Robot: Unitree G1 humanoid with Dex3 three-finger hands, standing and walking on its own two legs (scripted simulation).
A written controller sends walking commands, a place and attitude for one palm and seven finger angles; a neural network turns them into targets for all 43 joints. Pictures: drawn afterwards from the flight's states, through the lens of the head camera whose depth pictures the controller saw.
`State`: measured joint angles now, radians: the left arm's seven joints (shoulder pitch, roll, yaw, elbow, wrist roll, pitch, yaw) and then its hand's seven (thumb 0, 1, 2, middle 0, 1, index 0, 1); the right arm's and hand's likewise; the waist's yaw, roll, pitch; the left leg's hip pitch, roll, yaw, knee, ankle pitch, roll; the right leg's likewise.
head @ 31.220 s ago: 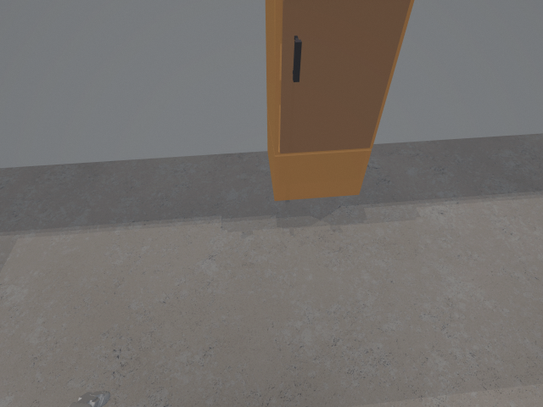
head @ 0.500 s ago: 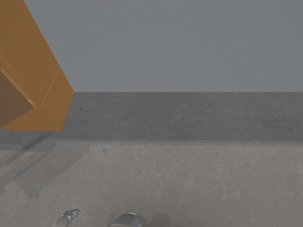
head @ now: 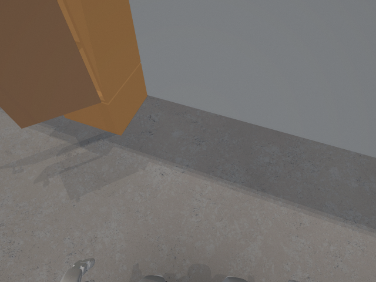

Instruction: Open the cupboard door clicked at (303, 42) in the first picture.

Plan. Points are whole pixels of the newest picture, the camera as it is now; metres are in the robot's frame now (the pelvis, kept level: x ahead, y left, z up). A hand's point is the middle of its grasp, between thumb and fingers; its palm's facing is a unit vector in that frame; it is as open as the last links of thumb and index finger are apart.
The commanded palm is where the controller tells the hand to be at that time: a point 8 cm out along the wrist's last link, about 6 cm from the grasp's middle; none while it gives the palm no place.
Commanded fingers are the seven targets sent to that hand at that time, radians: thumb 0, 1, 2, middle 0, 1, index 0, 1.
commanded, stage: turn to face it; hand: left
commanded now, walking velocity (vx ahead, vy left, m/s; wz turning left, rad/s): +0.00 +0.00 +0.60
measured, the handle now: out of the picture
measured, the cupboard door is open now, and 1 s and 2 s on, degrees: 47 47 47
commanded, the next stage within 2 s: take the last steps up to it in 0.72 s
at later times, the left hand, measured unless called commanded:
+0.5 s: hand out of the picture +0.01 +0.22 -0.17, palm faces +0.33 -0.91 -0.24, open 7.4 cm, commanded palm none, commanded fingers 0.00 0.90 0.90 -0.20 -0.30 -0.20 -0.30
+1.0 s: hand out of the picture -0.02 +0.16 -0.17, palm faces +0.50 -0.85 -0.17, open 7.4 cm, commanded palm none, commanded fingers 0.00 0.90 0.90 -0.20 -0.30 -0.20 -0.30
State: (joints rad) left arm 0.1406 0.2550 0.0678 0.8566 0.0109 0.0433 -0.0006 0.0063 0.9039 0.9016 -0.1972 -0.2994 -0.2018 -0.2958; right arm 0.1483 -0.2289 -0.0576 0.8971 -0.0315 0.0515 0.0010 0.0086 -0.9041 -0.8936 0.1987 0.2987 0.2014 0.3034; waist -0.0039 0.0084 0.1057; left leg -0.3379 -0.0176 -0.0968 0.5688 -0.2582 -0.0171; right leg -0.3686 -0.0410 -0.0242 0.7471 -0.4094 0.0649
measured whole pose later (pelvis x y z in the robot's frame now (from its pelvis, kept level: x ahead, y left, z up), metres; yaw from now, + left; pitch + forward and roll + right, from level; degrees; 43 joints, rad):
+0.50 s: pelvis +0.02 +0.00 +0.00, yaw +17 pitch +1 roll +0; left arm 0.19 0.26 0.07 0.91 0.01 0.06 0.01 0.01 0.90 0.90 -0.20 -0.30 -0.20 -0.30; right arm 0.12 -0.22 -0.04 0.89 -0.03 0.03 -0.01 0.01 -0.91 -0.89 0.20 0.30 0.20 0.30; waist 0.02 -0.05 0.11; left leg -0.32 -0.01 0.01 0.58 -0.28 0.03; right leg -0.45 -0.09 -0.04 1.08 -0.49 0.08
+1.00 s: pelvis +0.04 -0.01 +0.01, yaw +28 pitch +0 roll +1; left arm 0.28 0.19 0.05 0.97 0.03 -0.01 -0.01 0.00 0.90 0.90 -0.20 -0.30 -0.21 -0.30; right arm 0.16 -0.21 -0.05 0.99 -0.02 0.04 0.02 0.01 -0.91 -0.89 0.19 0.30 0.20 0.30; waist 0.03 -0.05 0.07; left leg -0.29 -0.01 0.08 0.63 -0.41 -0.03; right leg -0.18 -0.11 -0.14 0.52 -0.32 0.04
